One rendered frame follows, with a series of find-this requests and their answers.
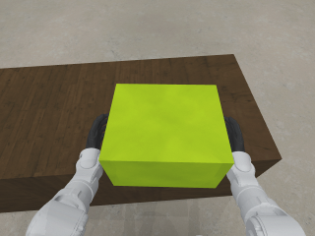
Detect left robot upper arm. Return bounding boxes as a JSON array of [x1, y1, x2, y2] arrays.
[[29, 200, 89, 236]]

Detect left robot forearm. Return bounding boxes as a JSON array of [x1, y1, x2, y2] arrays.
[[26, 147, 103, 236]]

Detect right robot upper arm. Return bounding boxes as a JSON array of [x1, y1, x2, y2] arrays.
[[245, 215, 305, 236]]

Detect robot left hand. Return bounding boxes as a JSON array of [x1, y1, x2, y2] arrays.
[[85, 113, 109, 149]]

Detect robot right hand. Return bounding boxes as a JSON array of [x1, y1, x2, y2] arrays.
[[223, 116, 245, 152]]

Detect pedestal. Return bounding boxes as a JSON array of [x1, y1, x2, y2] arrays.
[[0, 54, 282, 213]]

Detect right robot forearm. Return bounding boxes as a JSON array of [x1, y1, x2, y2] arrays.
[[226, 151, 306, 236]]

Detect carton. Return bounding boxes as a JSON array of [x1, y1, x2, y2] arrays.
[[98, 84, 234, 189]]

